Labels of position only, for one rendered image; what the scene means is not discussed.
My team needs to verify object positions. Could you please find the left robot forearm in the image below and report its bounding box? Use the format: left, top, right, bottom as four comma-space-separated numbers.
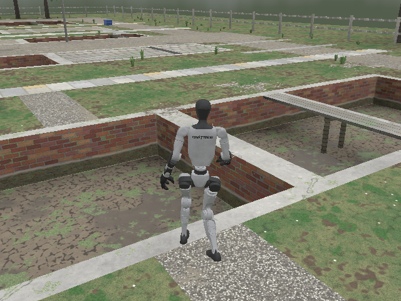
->
163, 151, 177, 177

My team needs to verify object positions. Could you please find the right robot forearm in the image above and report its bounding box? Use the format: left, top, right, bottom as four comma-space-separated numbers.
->
224, 151, 232, 163

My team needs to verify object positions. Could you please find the robot left upper arm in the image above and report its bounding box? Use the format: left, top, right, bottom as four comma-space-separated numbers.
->
171, 126, 190, 161

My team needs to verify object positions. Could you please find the right robot foot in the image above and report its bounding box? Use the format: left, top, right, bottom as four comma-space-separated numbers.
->
206, 250, 221, 261

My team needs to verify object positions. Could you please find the robot right hand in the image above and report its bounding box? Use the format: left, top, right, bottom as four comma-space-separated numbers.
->
216, 156, 230, 166

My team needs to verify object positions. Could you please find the robot left thigh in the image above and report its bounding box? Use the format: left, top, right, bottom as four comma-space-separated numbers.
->
179, 173, 192, 209

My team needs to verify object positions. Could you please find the robot left hand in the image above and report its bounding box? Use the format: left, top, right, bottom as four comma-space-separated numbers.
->
160, 174, 174, 190

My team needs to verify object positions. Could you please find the robot right upper arm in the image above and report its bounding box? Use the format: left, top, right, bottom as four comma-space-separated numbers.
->
216, 127, 231, 160

